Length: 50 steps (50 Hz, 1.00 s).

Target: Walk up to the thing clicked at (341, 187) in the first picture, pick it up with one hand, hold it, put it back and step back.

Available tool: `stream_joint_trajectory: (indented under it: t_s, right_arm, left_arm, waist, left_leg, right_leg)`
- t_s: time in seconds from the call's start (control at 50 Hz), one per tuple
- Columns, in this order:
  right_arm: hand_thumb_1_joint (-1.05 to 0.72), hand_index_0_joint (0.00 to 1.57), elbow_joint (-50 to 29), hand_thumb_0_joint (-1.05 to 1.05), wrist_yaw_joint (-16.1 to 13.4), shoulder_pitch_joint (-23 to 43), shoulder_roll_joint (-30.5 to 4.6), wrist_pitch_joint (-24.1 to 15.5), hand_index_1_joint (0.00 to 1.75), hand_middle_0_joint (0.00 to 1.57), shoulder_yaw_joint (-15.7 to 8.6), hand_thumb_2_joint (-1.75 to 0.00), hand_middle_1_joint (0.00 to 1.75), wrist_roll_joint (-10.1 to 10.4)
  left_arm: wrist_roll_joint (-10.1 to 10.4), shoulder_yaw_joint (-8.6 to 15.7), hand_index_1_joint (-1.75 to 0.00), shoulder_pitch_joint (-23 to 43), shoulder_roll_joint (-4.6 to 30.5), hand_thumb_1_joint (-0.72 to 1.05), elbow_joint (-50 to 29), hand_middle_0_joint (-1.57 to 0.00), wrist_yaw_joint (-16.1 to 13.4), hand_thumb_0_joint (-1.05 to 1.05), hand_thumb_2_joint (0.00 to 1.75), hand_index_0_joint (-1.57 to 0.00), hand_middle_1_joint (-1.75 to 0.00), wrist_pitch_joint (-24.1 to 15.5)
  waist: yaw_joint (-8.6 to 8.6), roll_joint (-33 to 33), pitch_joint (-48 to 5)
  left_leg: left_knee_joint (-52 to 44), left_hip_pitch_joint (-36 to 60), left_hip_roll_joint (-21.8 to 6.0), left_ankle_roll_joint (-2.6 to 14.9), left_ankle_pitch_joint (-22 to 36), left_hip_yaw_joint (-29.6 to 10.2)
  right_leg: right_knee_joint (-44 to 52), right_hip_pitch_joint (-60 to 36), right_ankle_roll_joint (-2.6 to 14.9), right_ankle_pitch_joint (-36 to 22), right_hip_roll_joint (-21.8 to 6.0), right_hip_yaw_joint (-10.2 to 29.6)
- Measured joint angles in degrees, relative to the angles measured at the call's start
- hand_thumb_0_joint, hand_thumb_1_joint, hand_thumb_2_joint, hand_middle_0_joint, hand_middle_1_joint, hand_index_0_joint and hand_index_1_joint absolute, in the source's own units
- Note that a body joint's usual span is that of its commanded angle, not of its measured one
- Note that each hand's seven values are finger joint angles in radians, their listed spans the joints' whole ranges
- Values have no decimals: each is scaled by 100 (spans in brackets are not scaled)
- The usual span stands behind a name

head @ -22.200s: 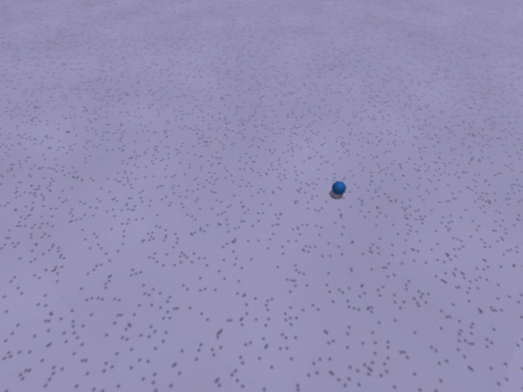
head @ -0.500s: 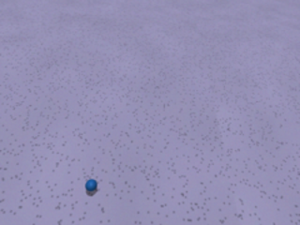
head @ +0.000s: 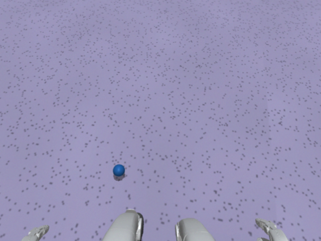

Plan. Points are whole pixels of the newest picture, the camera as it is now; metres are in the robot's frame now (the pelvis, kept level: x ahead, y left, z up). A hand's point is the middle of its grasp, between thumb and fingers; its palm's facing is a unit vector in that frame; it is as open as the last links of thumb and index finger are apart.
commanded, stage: walk up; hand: left
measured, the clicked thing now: (118, 170) +0.49 +0.24 -0.71
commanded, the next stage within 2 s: stand in 1.48 s
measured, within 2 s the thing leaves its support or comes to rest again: neither
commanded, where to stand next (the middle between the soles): +0.11 +0.01 m, yaw -1 degrees
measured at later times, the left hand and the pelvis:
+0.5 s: hand out of the picture -0.03 +0.27 -0.13, palm faces +0.02 -0.90 -0.43, open 7.4 cm; pelvis -0.08 -0.01 +0.01, yaw +1 degrees
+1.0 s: hand out of the picture +0.01 +0.24 -0.12, palm faces +0.02 -0.95 -0.33, open 7.4 cm; pelvis -0.06 -0.01 +0.03, yaw +1 degrees
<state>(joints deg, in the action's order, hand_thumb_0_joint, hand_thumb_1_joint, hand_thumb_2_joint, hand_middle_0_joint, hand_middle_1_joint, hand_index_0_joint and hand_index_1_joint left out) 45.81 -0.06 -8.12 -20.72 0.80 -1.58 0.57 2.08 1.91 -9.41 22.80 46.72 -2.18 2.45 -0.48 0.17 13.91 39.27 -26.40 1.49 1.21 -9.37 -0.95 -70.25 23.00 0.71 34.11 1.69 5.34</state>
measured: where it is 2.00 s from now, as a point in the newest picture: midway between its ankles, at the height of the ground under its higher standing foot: outside the picture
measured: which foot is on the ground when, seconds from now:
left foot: down 0.00-0.20, up 0.22-0.46, down 0.48-1.00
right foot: up 0.00-0.14, down 0.16-1.00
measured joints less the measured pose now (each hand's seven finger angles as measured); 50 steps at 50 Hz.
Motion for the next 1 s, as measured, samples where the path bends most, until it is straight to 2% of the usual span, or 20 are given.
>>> stream_joint_trajectory:
  t_s: [0.06, 0.16, 0.18, 0.2, 0.24, 0.26, 0.3, 0.34, 0.38, 0.44, 0.46, 0.48, 0.5, 0.58, 0.62, 0.66, 0.68, 0.76, 0.84, 1.0]
  right_arm:
    - [-90, 20, -154, 0, -78, 286, -3, 64, 30, 21, 5, -89, 30, -61]
    - [-90, 20, -391, 0, -61, 569, -165, 115, 30, 21, -60, -89, 30, -177]
    - [-90, 20, -402, 0, -55, 598, -237, 138, 30, 21, -89, -89, 30, -177]
    - [-90, 20, -382, 0, -61, 589, -287, 172, 30, 21, -131, -89, 30, -164]
    - [-91, 20, -227, 0, -117, 447, -257, 243, 30, 21, -188, -89, 30, -156]
    - [-91, 20, -136, 0, -128, 365, -267, 263, 30, 21, -195, -89, 30, -143]
    - [-91, 20, 0, 0, -124, 181, -335, 239, 30, 21, -225, -89, 30, -96]
    - [-91, 20, 106, 0, -109, -34, -388, 161, 30, 21, -238, -89, 30, -81]
    - [-91, 20, 251, 0, -79, -277, -419, 100, 30, 21, -215, -90, 30, -89]
    - [-91, 20, 522, 0, -26, -587, -389, 64, 30, 21, -167, -90, 30, -147]
    - [-91, 20, 599, 0, -16, -667, -369, 34, 30, 21, -154, -90, 30, -161]
    - [-91, 20, 674, 0, -19, -712, -329, -11, 30, 21, -153, -90, 30, -190]
    - [-91, 20, 749, 0, -32, -700, -240, -49, 30, 21, -148, -90, 30, -229]
    - [-91, 20, 783, 1, 32, -722, -68, -192, 30, 21, -8, -89, 30, -255]
    - [-91, 20, 769, 1, 49, -679, -8, -238, 30, 21, 58, -89, 30, -233]
    - [-90, 20, 787, 0, 74, -584, -9, -210, 30, 21, 90, -89, 30, -193]
    - [-90, 20, 805, 0, 80, -544, -10, -176, 30, 21, 99, -89, 30, -167]
    - [-91, 20, 920, 0, 102, -412, -27, -114, 30, 21, 86, -89, 30, -148]
    - [-91, 20, 1082, 0, 108, -356, -109, -191, 30, 21, 39, -89, 30, -183]
    - [-91, 20, 1387, 0, 97, -192, -19, -263, 30, 21, 134, -89, 30, -157]
  left_arm:
    - [-18, -19, -30, 122, -66, 91, -72, -21, 31, 0, 90, -20, -30, 4]
    - [-170, 33, -30, 23, -157, 91, -27, -21, 162, 0, 90, -20, -30, -12]
    - [-220, 66, -30, 2, -210, 91, 21, -21, 182, 0, 90, -20, -30, -26]
    - [-285, 87, -30, -42, -263, 91, 46, -21, 207, 0, 90, -20, -30, -29]
    - [-388, 87, -30, -203, -228, 91, 41, -21, 256, 0, 90, -20, -30, -16]
    - [-405, 95, -30, -267, -218, 91, 54, -21, 250, 0, 90, -20, -30, -16]
    - [-429, 123, -30, -341, -240, 91, 121, -21, 216, 0, 90, -20, -30, -17]
    - [-463, 178, -30, -388, -246, 91, 156, -21, 205, 0, 90, -20, -30, -31]
    - [-501, 208, -30, -439, -220, 90, 151, -21, 201, 1, 90, -20, -30, -76]
    - [-492, 226, -30, -545, -113, 90, 100, -21, 227, 1, 90, -20, -30, -132]
    - [-463, 222, -30, -574, -68, 90, 90, -21, 242, 1, 90, -20, -30, -129]
    - [-431, 213, -30, -586, -15, 90, 94, -21, 250, 1, 90, -20, -30, -119]
    - [-395, 215, -30, -575, 43, 90, 134, -21, 243, 1, 90, -20, -30, -104]
    - [-308, 168, -30, -602, 49, 91, 459, -21, 256, 1, 90, -20, -30, -61]
    - [-267, 147, -30, -576, 45, 91, 566, -21, 273, 1, 90, -20, -30, -114]
    - [-270, 126, -30, -511, -24, 91, 669, -21, 272, 1, 90, -20, -30, -215]
    - [-291, 106, -30, -482, -67, 91, 708, -21, 270, 1, 90, -20, -30, -258]
    - [-330, 4, -30, -393, -177, 91, 785, -21, 306, 1, 90, -20, -30, -347]
    - [-303, -72, -30, -246, -301, 91, 908, -21, 318, 1, 90, -20, -30, -329]
    - [-218, -103, -30, 42, -250, 91, 1270, -21, 295, 1, 90, -20, -30, -422]
  waist:
    - [-20, 72, -49]
    - [-32, -5, -233]
    - [-13, -155, -233]
    - [39, -303, -229]
    - [-30, -154, -347]
    - [-97, -66, -377]
    - [-139, -36, -417]
    - [-149, -41, -440]
    - [-159, -58, -493]
    - [-152, -36, -635]
    - [-138, -19, -682]
    - [-116, 35, -698]
    - [-139, 189, -647]
    - [-13, 174, -822]
    - [21, 163, -878]
    - [37, 24, -886]
    - [45, -56, -915]
    - [28, -91, -1095]
    - [20, -93, -1187]
    - [21, 1, -1174]
  left_leg:
    - [15, -144, -94, -5, 73, 90]
    - [345, -553, -321, -127, 98, 185]
    - [465, -641, -417, -159, 87, 91]
    - [618, -718, -445, -116, -149, -73]
    - [1305, -889, -35, -92, -1294, -365]
    - [1812, -949, 188, -94, -1576, -497]
    - [2651, -1001, 471, -88, -1684, -659]
    - [2920, -820, 526, -116, -1621, -608]
    - [2478, -391, 412, -147, -1667, -451]
    - [1012, 480, 166, -157, -1883, -117]
    - [339, 824, 121, -138, -1709, -26]
    - [-183, 1065, 146, -99, -1216, 11]
    - [-327, 1172, 244, -67, -958, 93]
    - [-287, 1187, 130, 11, -966, 60]
    - [-321, 1215, 53, -47, -940, 47]
    - [-232, 1222, -94, -113, -981, -15]
    - [-195, 1216, -165, -135, -998, -67]
    - [-86, 1167, -102, 13, -1489, -162]
    - [-544, 1320, -63, -72, -784, -97]
    - [-1022, 1580, -114, -88, -686, -70]
  right_leg:
    - [114, 194, 34, -141, 36, -33]
    - [1848, -287, 23, -530, -108, -403]
    - [1989, -340, 38, -535, -10, -497]
    - [1990, -349, 73, -578, 75, -621]
    - [1918, -266, 137, -629, -61, -594]
    - [1978, -267, 150, -698, -142, -539]
    - [2239, -297, 139, -905, -248, -530]
    - [2509, -322, 131, -1103, -316, -552]
    - [2728, -359, 124, -1244, -354, -606]
    - [2825, -372, 107, -1298, -424, -727]
    - [2778, -352, 79, -1275, -456, -764]
    - [2678, -319, 38, -1231, -515, -778]
    - [2575, -313, 14, -1197, -614, -688]
    - [2434, -354, 7, -512, -359, -473]
    - [2773, -495, 36, -752, -336, -460]
    - [3284, -718, 1, -1595, -238, -561]
    - [3404, -785, -9, -1745, -171, -617]
    - [3494, -817, 44, -1686, -181, -660]
    - [3641, -877, -64, -1741, -275, -646]
    - [4275, -1190, -118, -1991, -229, -620]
